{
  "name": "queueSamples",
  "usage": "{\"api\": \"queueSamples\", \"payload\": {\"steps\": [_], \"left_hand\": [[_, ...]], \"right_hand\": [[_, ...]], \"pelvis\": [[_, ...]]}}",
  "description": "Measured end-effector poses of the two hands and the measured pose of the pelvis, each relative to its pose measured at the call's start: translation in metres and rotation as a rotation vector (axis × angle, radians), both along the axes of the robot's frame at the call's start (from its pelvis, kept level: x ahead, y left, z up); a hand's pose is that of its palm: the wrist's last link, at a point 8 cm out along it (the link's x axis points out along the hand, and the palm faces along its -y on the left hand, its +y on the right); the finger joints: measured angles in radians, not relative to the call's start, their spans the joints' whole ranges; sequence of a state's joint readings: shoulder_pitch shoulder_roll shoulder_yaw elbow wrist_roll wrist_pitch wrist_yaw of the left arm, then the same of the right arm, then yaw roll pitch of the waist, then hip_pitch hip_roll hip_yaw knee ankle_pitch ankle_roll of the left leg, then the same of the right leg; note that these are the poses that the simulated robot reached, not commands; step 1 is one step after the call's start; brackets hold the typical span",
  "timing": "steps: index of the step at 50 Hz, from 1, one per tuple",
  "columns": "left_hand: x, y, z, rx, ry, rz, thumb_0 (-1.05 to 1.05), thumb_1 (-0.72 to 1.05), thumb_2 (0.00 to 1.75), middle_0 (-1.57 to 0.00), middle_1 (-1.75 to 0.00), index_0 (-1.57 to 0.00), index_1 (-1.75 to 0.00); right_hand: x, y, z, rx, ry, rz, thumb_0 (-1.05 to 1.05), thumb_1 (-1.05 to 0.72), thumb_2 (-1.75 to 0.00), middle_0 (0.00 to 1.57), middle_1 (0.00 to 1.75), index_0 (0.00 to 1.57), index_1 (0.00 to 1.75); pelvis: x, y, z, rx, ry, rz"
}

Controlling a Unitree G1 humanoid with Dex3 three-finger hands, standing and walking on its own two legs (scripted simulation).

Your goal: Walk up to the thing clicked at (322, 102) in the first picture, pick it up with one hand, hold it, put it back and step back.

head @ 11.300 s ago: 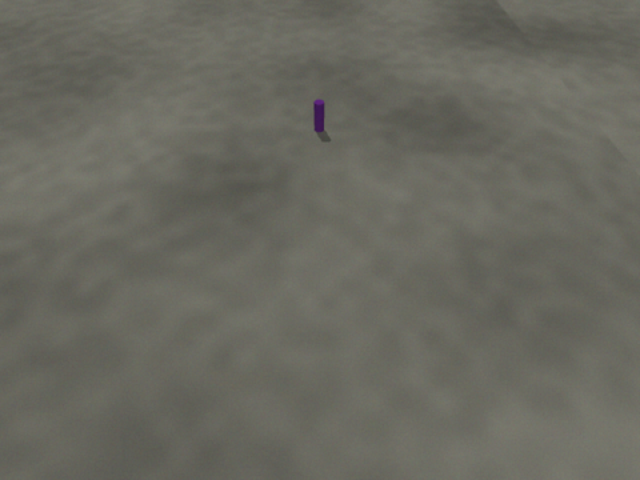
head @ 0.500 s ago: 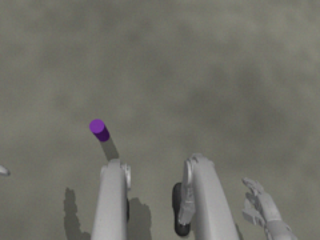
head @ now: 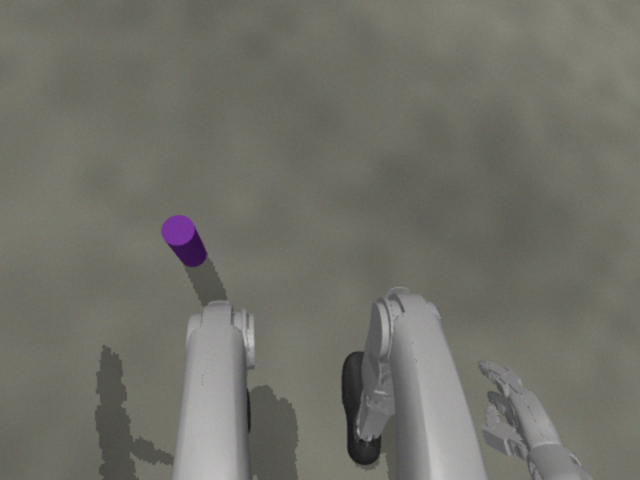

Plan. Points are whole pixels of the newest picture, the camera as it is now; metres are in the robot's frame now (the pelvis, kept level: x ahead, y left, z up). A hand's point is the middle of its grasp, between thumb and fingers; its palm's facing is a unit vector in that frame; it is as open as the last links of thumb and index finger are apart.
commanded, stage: go down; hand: left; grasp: from the side
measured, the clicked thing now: (186, 243) +0.46 +0.21 -0.34
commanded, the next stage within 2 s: approach in 0.50 s
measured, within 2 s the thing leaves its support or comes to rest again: neither
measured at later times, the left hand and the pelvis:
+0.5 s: hand out of the picture +0.38 +0.40 -0.03, palm faces +0.13 -0.99 -0.10, open 17.5 cm; pelvis +0.00 +0.00 -0.02, yaw +0 degrees
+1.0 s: hand (37, 244) +0.40 +0.36 -0.14, palm faces +0.12 -0.99 +0.03, open 17.5 cm; pelvis -0.01 +0.00 -0.08, yaw -3 degrees
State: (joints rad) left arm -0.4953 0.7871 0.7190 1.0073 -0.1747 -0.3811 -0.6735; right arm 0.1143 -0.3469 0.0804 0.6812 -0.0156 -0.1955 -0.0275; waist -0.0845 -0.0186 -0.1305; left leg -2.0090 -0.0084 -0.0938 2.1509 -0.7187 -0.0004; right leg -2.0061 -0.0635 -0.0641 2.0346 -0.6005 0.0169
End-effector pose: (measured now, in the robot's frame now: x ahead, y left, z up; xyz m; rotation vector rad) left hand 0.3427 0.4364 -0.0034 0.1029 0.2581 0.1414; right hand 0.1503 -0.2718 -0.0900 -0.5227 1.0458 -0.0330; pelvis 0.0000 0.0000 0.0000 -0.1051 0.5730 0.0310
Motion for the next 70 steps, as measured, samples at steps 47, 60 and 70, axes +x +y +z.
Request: {"api": "queueSamples", "payload": {"steps": [47,60,70], "left_hand": [[0.022,-0.009,-0.1,-0.108,-0.162,0.002,-0.01,-0.55,0.04,-0.07,-0.09,-0.05,-0.1],[0.035,-0.069,-0.224,-0.139,-0.128,-0.077,-0.01,-0.53,0.06,-0.07,-0.09,-0.04,-0.1],[0.038,-0.12,-0.272,-0.173,-0.137,-0.103,-0.02,-0.58,0.03,-0.07,-0.09,-0.05,-0.09]], "right_hand": [[-0.015,-0.004,-0.044,-0.072,0.066,0.116,0.0,-0.9,-0.9,0.2,0.3,0.2,0.3],[-0.028,0.001,-0.064,-0.177,0.186,0.217,0.0,-0.91,-0.9,0.2,0.3,0.2,0.3],[-0.036,0.011,-0.066,-0.226,0.249,0.3,0.0,-0.93,-0.91,0.2,0.3,0.2,0.3]], "pelvis": [[-0.01,0.003,-0.067,-0.033,-0.066,-0.015],[-0.016,0.007,-0.108,-0.098,-0.175,-0.044],[-0.02,0.013,-0.123,-0.147,-0.255,-0.059]]}}
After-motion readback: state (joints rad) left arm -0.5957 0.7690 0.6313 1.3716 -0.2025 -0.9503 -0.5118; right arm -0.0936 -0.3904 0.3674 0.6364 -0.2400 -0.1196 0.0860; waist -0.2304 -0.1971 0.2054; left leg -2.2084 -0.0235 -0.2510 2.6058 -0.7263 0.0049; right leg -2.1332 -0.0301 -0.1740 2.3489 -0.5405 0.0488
